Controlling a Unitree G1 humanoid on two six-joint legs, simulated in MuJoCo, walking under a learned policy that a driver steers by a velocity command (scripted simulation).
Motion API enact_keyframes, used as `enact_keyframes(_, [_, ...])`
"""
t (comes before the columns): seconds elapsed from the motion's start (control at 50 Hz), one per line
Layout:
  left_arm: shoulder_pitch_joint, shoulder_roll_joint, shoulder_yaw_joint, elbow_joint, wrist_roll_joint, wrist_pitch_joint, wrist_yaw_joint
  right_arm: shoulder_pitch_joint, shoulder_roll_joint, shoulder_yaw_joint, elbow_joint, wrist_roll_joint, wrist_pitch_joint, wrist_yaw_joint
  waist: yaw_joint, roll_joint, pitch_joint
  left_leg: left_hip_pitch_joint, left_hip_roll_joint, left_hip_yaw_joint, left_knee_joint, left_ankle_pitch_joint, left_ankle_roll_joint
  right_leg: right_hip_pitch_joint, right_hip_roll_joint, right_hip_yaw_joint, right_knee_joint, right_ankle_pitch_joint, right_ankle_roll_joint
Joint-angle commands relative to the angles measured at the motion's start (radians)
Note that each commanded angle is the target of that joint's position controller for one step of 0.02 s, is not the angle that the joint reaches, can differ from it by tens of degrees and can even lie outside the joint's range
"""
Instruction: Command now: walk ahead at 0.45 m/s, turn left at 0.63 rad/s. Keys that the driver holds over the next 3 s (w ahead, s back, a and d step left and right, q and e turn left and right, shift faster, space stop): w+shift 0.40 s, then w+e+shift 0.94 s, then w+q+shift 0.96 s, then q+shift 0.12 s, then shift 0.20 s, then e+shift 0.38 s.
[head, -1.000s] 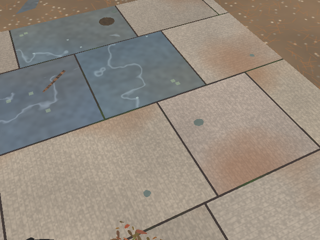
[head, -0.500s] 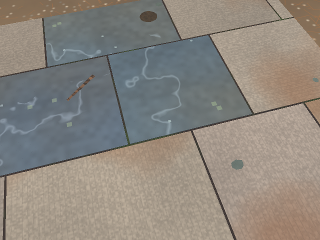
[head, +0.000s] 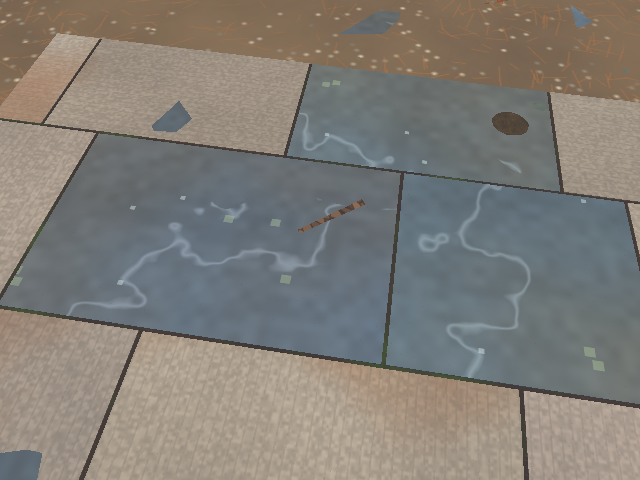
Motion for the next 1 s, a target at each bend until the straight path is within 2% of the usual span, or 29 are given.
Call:
enact_keyframes(0.02, [-0.003, 0.077, 0.019, -0.056, -0.001, -0.034, -0.007, -0.005, -0.140, -0.033, -0.069, -0.007, -0.029, 0.001, 0.003, 0.120, -0.097, 0.110, 0.265, -0.356, -0.219, -0.532, 0.064, -0.007, 0.008, -0.051, -0.077, 0.033, -0.005])
enact_keyframes(0.06, [0.013, 0.067, 0.014, -0.052, -0.005, -0.047, -0.013, -0.030, -0.129, -0.025, -0.073, -0.005, -0.038, 0.002, 0.016, 0.122, -0.093, 0.059, 0.254, -0.317, -0.200, -0.488, 0.054, 0.074, 0.016, -0.074, -0.154, 0.026, -0.019])
enact_keyframes(0.1, [0.089, 0.070, 0.013, -0.033, -0.018, -0.054, -0.016, -0.083, -0.117, -0.014, -0.090, -0.005, -0.040, 0.008, 0.059, 0.131, -0.079, -0.061, 0.241, -0.287, -0.195, -0.480, 0.044, 0.232, 0.033, -0.116, -0.255, -0.014, -0.051])
enact_keyframes(0.14, [0.271, 0.083, 0.018, 0.018, -0.023, -0.064, -0.002, -0.184, -0.097, -0.002, -0.127, -0.011, -0.039, 0.007, 0.165, 0.079, -0.023, -0.270, 0.187, -0.229, -0.117, -0.512, -0.013, 0.480, 0.035, -0.175, -0.473, 0.055, -0.107])
enact_keyframes(0.16, [0.335, 0.132, 0.027, 0.036, -0.009, -0.079, 0.012, -0.210, -0.042, 0.014, -0.146, -0.005, -0.045, 0.002, 0.189, -0.101, 0.014, -0.420, 0.089, -0.120, 0.161, -0.493, -0.062, 0.564, -0.078, -0.007, -0.609, -0.137, -0.132])
enact_keyframes(0.18, [0.257, 0.192, 0.031, -0.004, 0.006, -0.094, 0.014, -0.193, 0.050, 0.049, -0.174, 0.017, -0.066, -0.003, 0.137, -0.255, 0.023, -0.549, -0.002, 0.006, 0.466, -0.385, -0.070, 0.532, -0.351, 0.414, -0.718, -0.426, -0.177])
enact_keyframes(0.2, [0.176, 0.234, 0.053, -0.017, 0.022, -0.097, 0.009, -0.196, -0.003, 0.046, -0.200, -0.004, -0.085, 0.006, 0.078, -0.141, 0.083, -0.625, 0.079, -0.051, 0.564, -0.225, -0.063, 0.404, -0.444, 0.648, -0.794, -0.547, -0.259])
enact_keyframes(0.22, [0.132, 0.209, 0.052, -0.026, 0.005, -0.104, 0.001, -0.188, -0.054, 0.034, -0.191, -0.007, -0.094, 0.014, 0.044, -0.067, 0.079, -0.615, 0.108, -0.081, 0.605, -0.140, -0.072, 0.384, -0.414, 0.593, -0.780, -0.501, -0.261])
enact_keyframes(0.24, [0.122, 0.186, 0.048, -0.024, -0.010, -0.113, -0.007, -0.171, -0.090, 0.025, -0.168, -0.015, -0.096, 0.023, 0.036, -0.030, 0.040, -0.583, 0.109, -0.078, 0.624, -0.089, -0.090, 0.407, -0.340, 0.461, -0.741, -0.389, -0.229])
enact_keyframes(0.26, [0.134, 0.180, 0.044, -0.023, -0.015, -0.122, -0.011, -0.148, -0.097, 0.023, -0.147, -0.024, -0.093, 0.030, 0.043, -0.052, -0.001, -0.535, 0.098, -0.047, 0.646, -0.057, -0.108, 0.413, -0.273, 0.340, -0.729, -0.291, -0.202])
enact_keyframes(0.3, [0.192, 0.158, 0.038, 0.004, -0.024, -0.136, -0.015, -0.160, -0.088, 0.025, -0.145, -0.034, -0.082, 0.040, 0.071, -0.099, 0.001, -0.496, 0.108, -0.011, 0.655, -0.006, -0.125, 0.392, -0.219, 0.224, -0.751, -0.223, -0.198])
enact_keyframes(0.38, [0.315, 0.147, 0.043, 0.053, -0.024, -0.139, -0.022, -0.277, -0.061, 0.043, -0.173, -0.026, -0.076, 0.052, 0.130, -0.109, 0.044, -0.512, 0.166, 0.086, 0.517, 0.024, -0.139, 0.460, -0.211, 0.138, -0.801, -0.137, -0.218])
enact_keyframes(0.46, [0.370, 0.134, 0.043, 0.083, -0.020, -0.133, -0.024, -0.420, -0.019, 0.067, -0.204, -0.012, -0.093, 0.070, 0.187, -0.144, 0.090, -0.343, 0.211, 0.205, 0.268, 0.013, -0.135, 0.429, -0.199, 0.099, -0.822, 0.006, -0.224])
enact_keyframes(0.52, [0.353, 0.187, 0.057, 0.103, -0.021, -0.123, -0.021, -0.376, -0.039, 0.062, -0.192, -0.014, -0.105, 0.057, 0.147, -0.172, 0.089, -0.138, 0.162, 0.239, 0.137, -0.132, -0.108, 0.407, -0.216, 0.090, -0.755, 0.256, -0.237])
enact_keyframes(0.54, [0.344, 0.196, 0.059, 0.111, -0.024, -0.122, -0.021, -0.294, -0.061, 0.052, -0.170, -0.016, -0.112, 0.043, 0.098, -0.171, 0.051, -0.004, 0.133, 0.245, 0.106, -0.176, -0.096, 0.390, -0.217, 0.078, -0.657, 0.470, -0.235])
enact_keyframes(0.56, [0.311, 0.195, 0.058, 0.112, -0.031, -0.125, -0.023, -0.101, -0.089, 0.035, -0.108, -0.020, -0.122, 0.022, -0.007, -0.121, -0.048, 0.249, 0.118, 0.233, 0.074, -0.130, -0.079, 0.327, -0.175, 0.018, -0.432, 0.681, -0.220])
enact_keyframes(0.58, [0.264, 0.182, 0.054, 0.091, -0.038, -0.136, -0.027, 0.117, -0.147, 0.012, -0.051, -0.041, -0.134, -0.003, -0.124, -0.065, -0.192, 0.574, 0.220, 0.139, 0.103, -0.183, -0.057, 0.112, -0.110, -0.020, -0.140, 0.565, -0.203])
enact_keyframes(0.6, [0.265, 0.025, 0.017, 0.023, -0.056, -0.146, -0.031, 0.273, -0.272, -0.015, -0.036, -0.073, -0.138, -0.022, -0.160, 0.233, -0.370, 0.862, 0.566, -0.312, -0.004, -0.684, -0.013, -0.222, 0.006, -0.075, 0.250, -0.040, -0.170])
enact_keyframes(0.62, [0.210, 0.066, 0.026, -0.001, -0.062, -0.144, -0.029, 0.252, -0.266, -0.013, -0.044, -0.056, -0.136, -0.022, -0.149, 0.228, -0.374, 0.715, 0.630, -0.621, -0.188, -0.853, 0.010, -0.303, 0.036, 0.019, 0.398, -0.094, -0.196])
enact_keyframes(0.64, [0.154, 0.085, 0.035, -0.005, -0.053, -0.129, -0.029, 0.139, -0.194, 0.007, -0.034, -0.056, -0.133, -0.024, -0.084, 0.156, -0.192, 0.588, 0.597, -0.461, -0.165, -0.747, -0.007, -0.359, -0.029, 0.013, 0.460, -0.006, -0.198])
enact_keyframes(0.66, [0.142, 0.079, 0.031, 0.003, -0.041, -0.122, -0.041, 0.088, -0.128, 0.021, -0.032, -0.045, -0.135, -0.020, -0.055, 0.097, -0.111, 0.468, 0.554, -0.314, -0.174, -0.585, -0.017, -0.335, -0.072, -0.007, 0.424, 0.061, -0.190])
enact_keyframes(0.7, [0.159, 0.054, 0.030, 0.023, -0.019, -0.091, -0.062, 0.042, -0.068, 0.041, -0.010, -0.029, -0.141, -0.023, 0.012, 0.126, -0.015, 0.318, 0.477, -0.107, -0.235, -0.388, -0.044, -0.285, -0.111, -0.021, 0.382, 0.104, -0.156])
enact_keyframes(0.72, [0.148, 0.036, 0.026, 0.018, -0.012, -0.074, -0.070, 0.048, -0.053, 0.045, 0.007, -0.019, -0.148, -0.023, 0.026, 0.145, 0.013, 0.283, 0.474, -0.044, -0.254, -0.319, -0.048, -0.288, -0.125, -0.028, 0.383, 0.116, -0.145])
enact_keyframes(0.76, [0.083, 0.022, 0.021, -0.007, -0.011, -0.054, -0.085, 0.074, -0.030, 0.049, 0.042, -0.007, -0.166, -0.017, 0.039, 0.114, 0.064, 0.276, 0.457, 0.075, -0.285, -0.159, -0.054, -0.351, -0.129, -0.040, 0.396, 0.180, -0.138])
enact_keyframes(0.8, [0.016, 0.014, 0.013, -0.039, -0.012, -0.050, -0.094, 0.081, -0.023, 0.050, 0.066, -0.008, -0.178, -0.013, 0.056, 0.095, 0.097, 0.255, 0.441, 0.198, -0.308, -0.013, -0.061, -0.376, -0.128, -0.057, 0.350, 0.269, -0.139])
enact_keyframes(0.88, [-0.134, 0.030, -0.004, -0.099, -0.014, -0.053, -0.114, 0.089, -0.046, 0.047, 0.110, -0.012, -0.187, -0.027, 0.067, 0.041, 0.157, 0.246, 0.381, 0.407, -0.359, 0.286, -0.092, -0.266, -0.089, -0.190, 0.051, 0.395, -0.181])
enact_keyframes(0.92, [-0.178, 0.025, -0.013, -0.115, -0.018, -0.054, -0.118, 0.128, -0.089, 0.042, 0.131, -0.010, -0.184, -0.037, 0.064, 0.031, 0.141, 0.299, 0.378, 0.459, -0.306, 0.700, -0.113, -0.132, -0.016, -0.286, -0.074, 0.404, -0.223])
enact_keyframes(0.96, [-0.085, 0.062, -0.005, -0.090, -0.027, -0.052, -0.105, 0.138, -0.164, 0.025, 0.130, -0.013, -0.165, -0.053, 0.128, 0.090, 0.041, 0.413, 0.409, 0.460, -0.120, 1.140, -0.125, 0.005, 0.060, -0.325, -0.103, 0.331, -0.255])
enact_keyframes(1.0, [0.254, 0.147, 0.033, -0.001, -0.030, -0.052, -0.080, 0.053, -0.224, 0.005, 0.100, -0.027, -0.128, -0.062, 0.302, 0.128, -0.137, 0.370, 0.449, 0.421, 0.314, 1.273, -0.101, 0.353, 0.111, -0.273, -0.112, 0.199, -0.300])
